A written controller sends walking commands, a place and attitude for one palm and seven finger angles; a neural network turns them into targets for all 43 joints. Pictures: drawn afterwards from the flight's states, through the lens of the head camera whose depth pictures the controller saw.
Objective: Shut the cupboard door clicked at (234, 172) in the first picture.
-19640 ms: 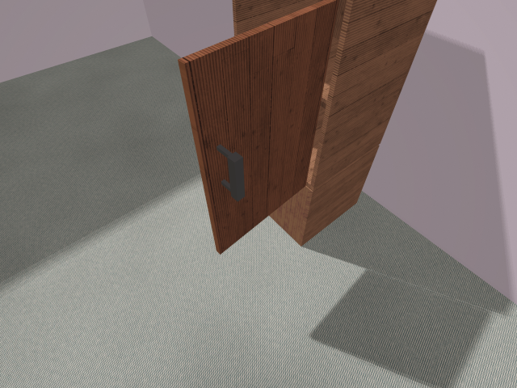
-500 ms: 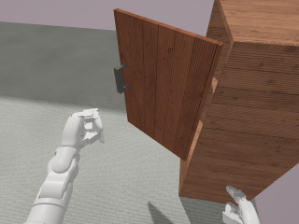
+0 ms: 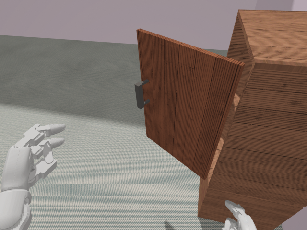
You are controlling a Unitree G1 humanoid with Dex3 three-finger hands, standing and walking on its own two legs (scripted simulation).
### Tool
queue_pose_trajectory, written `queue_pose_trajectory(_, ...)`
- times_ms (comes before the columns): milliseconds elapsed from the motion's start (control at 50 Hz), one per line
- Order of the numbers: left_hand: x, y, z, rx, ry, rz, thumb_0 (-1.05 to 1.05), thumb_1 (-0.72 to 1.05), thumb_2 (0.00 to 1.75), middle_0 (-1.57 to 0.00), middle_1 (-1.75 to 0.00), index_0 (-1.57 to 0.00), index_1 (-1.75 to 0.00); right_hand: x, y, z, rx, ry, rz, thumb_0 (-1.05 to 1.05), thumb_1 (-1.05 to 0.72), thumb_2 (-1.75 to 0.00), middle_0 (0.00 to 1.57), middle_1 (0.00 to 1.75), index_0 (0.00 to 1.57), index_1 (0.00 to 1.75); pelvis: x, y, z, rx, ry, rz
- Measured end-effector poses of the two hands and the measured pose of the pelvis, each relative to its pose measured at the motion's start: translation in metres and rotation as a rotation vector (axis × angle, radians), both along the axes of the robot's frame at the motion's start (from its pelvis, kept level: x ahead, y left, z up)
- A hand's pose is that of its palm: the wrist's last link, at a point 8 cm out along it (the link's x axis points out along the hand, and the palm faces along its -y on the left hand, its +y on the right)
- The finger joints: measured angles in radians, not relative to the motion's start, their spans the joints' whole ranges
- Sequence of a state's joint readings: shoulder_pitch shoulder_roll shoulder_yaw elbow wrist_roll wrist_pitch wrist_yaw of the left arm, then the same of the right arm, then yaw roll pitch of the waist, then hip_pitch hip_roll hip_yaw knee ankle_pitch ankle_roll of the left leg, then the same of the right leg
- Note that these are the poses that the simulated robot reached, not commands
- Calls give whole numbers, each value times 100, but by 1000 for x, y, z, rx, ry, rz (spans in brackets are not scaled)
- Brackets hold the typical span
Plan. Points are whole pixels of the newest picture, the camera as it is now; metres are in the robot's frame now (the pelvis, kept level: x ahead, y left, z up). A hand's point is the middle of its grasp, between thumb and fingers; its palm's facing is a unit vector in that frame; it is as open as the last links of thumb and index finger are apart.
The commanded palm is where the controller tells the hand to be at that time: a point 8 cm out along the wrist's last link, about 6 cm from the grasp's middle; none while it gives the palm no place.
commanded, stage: draw the hand back to the body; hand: left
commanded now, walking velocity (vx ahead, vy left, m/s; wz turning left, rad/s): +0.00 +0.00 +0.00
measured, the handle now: (143, 94) +0.65 +0.12 -0.01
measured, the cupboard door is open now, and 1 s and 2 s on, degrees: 59 59 59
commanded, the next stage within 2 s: step back with the hand held close in 0.48 s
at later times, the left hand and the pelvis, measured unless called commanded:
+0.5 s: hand (37, 173) +0.18 +0.24 +0.16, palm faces +0.42 -0.82 -0.39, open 7.4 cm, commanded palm +0.13 +0.29 +0.18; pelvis -0.01 -0.01 +0.00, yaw +0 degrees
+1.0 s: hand (40, 170) +0.18 +0.24 +0.16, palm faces +0.34 -0.79 -0.50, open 7.4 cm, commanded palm +0.12 +0.29 +0.18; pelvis -0.03 -0.01 -0.01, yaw -2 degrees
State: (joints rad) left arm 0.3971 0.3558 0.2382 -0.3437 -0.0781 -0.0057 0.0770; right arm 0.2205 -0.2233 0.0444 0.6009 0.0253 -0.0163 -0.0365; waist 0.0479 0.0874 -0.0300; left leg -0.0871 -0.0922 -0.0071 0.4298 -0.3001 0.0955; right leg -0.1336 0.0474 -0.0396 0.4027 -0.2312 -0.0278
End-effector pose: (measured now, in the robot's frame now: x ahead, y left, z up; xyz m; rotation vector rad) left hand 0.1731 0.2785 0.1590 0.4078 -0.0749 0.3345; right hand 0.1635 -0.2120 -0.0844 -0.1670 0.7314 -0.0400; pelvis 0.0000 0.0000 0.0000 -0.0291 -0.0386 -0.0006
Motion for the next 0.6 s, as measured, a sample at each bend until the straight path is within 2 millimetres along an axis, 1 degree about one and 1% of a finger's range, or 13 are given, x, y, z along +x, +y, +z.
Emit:
queue_pose_trajectory(140,-33,20,21,89,-37,82,2,90,90,-39,-50,-38,-49,-1,-10,4,-16,-35,-18,1,-90,-90,21,30,20,30,-3,0,0,-1,-10,-2)
queue_pose_trajectory(220,-44,22,22,90,-62,113,2,90,90,-30,-41,-30,-40,1,-13,7,-25,-62,-8,1,-90,-90,21,30,20,30,-8,0,0,2,-17,4)
queue_pose_trajectory(380,-43,11,9,30,-61,93,2,89,90,-23,-32,-22,-32,-2,-15,12,-33,-87,-3,1,-90,-90,21,30,20,30,-15,-6,-1,8,-22,1)
queue_pose_trajectory(480,-40,4,15,50,-83,69,2,89,90,-22,-31,-21,-30,-6,-17,13,-25,-100,-12,1,-90,-90,21,30,20,30,-15,-9,-1,8,-29,-5)
queue_pose_trajectory(540,-39,2,21,68,-97,63,2,89,90,-21,-31,-21,-30,-8,-18,11,-17,-97,-19,1,-90,-90,21,30,20,30,-14,-11,-1,9,-30,-8)
queue_pose_trajectory(600,-37,1,23,79,-93,64,2,89,90,-21,-31,-21,-30,-10,-21,7,-10,-82,-25,1,-90,-90,21,30,20,30,-14,-13,0,11,-26,-10)
